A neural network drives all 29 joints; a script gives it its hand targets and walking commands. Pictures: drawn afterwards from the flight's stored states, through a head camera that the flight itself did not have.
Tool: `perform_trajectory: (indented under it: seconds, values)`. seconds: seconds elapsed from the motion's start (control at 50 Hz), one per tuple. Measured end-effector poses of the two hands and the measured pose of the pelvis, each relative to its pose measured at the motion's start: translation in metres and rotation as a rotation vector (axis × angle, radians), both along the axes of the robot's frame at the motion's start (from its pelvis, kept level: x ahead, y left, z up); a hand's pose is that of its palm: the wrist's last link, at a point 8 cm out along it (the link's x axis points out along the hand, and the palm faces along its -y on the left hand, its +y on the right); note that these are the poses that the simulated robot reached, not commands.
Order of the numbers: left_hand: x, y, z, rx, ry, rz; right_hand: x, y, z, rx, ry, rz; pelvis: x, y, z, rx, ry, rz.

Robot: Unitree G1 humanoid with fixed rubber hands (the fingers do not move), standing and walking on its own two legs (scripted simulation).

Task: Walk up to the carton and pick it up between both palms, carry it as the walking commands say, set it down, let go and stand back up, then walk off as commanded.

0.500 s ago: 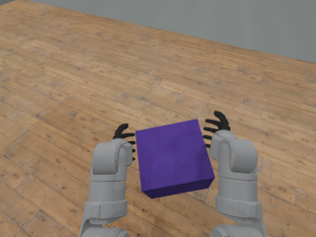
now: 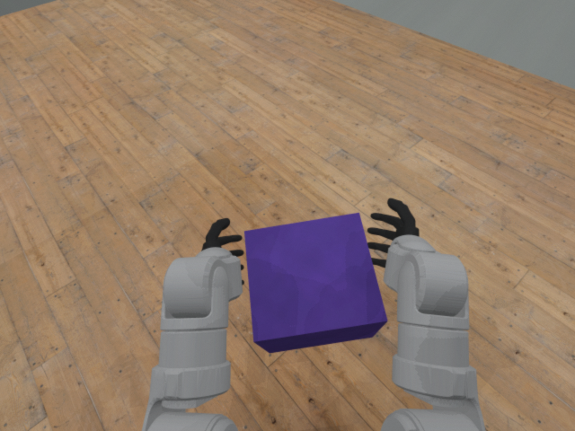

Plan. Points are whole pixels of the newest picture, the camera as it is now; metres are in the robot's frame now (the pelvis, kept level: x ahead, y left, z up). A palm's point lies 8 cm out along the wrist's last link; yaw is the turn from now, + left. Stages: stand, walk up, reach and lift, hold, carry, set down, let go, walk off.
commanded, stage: carry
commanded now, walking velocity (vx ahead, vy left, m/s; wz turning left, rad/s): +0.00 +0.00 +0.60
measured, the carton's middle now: (311, 287) +0.33 +0.00 -0.02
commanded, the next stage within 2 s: none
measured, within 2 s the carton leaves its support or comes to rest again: neither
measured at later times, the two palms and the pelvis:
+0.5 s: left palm (82, 337) +0.22 +0.28 +0.06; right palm (264, 255) +0.32 +0.06 +0.08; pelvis -0.02 +0.06 +0.00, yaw +17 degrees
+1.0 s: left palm out of the picture +0.14 +0.37 +0.07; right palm (170, 272) +0.28 +0.17 +0.10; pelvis -0.05 +0.10 -0.01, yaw +34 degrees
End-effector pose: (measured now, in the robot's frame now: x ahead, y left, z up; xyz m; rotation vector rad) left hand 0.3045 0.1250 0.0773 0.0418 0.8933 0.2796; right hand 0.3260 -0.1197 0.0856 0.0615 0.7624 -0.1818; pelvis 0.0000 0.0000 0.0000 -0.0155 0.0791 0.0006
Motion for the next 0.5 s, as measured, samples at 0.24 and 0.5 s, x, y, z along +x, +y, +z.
perform_trajectory:
  seconds: [0.24,0.5]
  values:
    - [-0.013,0.036,0.011,-0.025,-0.017,0.042,0.002,0.04,0.025,-0.04,-0.018,0.018,-0.001,0.016,0.004,0.053,-0.029,0.161]
    - [-0.088,0.155,-0.022,-0.048,0.053,0.356,-0.003,0.181,-0.006,-0.08,0.053,0.347,-0.019,0.057,-0.004,0.006,-0.037,0.29]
